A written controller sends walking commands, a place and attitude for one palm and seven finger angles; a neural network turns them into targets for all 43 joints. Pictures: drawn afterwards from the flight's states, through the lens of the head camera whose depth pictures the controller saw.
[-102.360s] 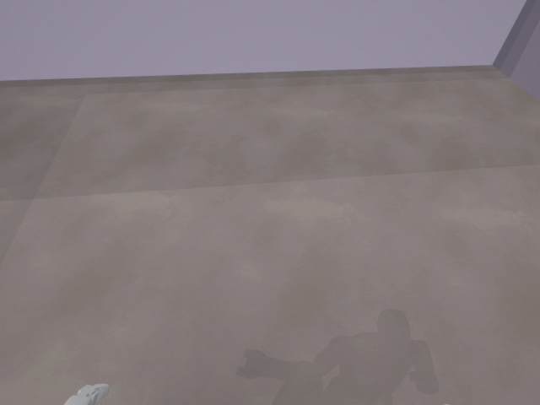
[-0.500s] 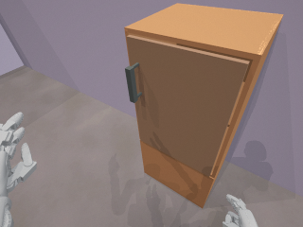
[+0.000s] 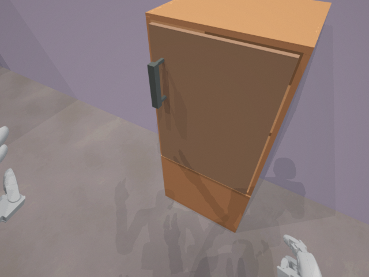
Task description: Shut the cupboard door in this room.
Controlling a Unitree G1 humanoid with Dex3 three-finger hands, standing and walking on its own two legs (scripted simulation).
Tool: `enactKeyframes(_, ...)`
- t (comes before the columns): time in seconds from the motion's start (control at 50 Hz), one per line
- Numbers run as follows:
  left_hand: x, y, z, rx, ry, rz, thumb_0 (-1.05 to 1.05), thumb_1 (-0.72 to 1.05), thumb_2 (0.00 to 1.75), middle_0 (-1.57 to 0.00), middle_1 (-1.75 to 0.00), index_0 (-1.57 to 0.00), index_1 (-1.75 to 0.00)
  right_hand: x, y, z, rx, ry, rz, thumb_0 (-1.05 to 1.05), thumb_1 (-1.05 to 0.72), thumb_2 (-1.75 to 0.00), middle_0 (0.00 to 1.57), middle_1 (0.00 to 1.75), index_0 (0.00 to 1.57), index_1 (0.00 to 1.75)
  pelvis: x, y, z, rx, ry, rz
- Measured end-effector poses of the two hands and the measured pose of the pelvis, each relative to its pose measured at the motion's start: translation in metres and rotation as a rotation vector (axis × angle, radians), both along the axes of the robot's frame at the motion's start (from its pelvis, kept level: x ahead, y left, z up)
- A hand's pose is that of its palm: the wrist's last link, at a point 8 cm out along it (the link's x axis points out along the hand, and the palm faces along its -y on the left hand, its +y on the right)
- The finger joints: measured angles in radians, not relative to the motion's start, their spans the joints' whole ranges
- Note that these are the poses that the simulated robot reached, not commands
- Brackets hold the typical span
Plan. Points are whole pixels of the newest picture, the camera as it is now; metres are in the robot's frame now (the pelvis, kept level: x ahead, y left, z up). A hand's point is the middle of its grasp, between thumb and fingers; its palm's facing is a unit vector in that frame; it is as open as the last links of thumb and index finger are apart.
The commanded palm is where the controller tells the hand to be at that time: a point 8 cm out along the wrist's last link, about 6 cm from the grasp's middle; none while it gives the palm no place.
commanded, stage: step back with the hand held close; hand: left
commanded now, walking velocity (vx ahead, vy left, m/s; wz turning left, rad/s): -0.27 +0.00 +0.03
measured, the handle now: (158, 83) +0.67 +0.13 +0.08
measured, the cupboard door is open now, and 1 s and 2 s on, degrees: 0 0 0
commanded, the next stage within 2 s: stop stepping back and stand still in 0.74 s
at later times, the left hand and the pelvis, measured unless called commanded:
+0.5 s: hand out of the picture +0.10 +0.30 +0.16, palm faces +0.53 -0.75 -0.40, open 7.4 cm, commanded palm +0.03 +0.33 +0.18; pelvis -0.08 +0.02 -0.02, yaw +5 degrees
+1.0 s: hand out of the picture -0.01 +0.30 +0.18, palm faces +0.36 -0.86 -0.35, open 7.4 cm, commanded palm -0.08 +0.35 +0.18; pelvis -0.23 +0.06 -0.04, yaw -2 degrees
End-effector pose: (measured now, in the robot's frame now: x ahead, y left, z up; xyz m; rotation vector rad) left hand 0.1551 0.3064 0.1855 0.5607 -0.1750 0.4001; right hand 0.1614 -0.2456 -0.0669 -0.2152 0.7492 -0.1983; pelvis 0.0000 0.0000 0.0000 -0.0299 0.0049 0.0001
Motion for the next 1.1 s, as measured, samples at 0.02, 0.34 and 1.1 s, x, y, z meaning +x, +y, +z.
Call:
enactKeyframes(0.02, -0.004, 0.002, -0.002, -0.002, -0.002, 0.005, 0.01, 0.89, 0.9, -0.22, -0.31, -0.22, -0.31, -0.005, 0.002, 0.0, -0.002, 0.0, 0.003, 0.01, -0.9, -0.9, 0.2, 0.3, 0.2, 0.3, -0.004, 0.001, -0.001, -0.001, 0.0, 0.002)
enactKeyframes(0.34, -0.084, 0.011, -0.002, 0.042, -0.107, 0.076, 0.01, 0.89, 0.9, -0.22, -0.31, -0.22, -0.31, -0.062, 0.017, -0.02, -0.02, 0.058, 0.097, 0.01, -0.9, -0.9, 0.2, 0.3, 0.2, 0.3, -0.056, 0.003, -0.011, -0.008, -0.01, 0.083)
enactKeyframes(1.1, -0.282, 0.07, 0.003, 0.055, -0.316, -0.16, 0.01, 0.88, 0.9, -0.22, -0.31, -0.22, -0.31, -0.321, 0.064, -0.028, -0.055, -0.016, -0.024, 0.01, -0.9, -0.9, 0.2, 0.3, 0.2, 0.3, -0.285, 0.068, -0.045, -0.075, -0.112, 0.077)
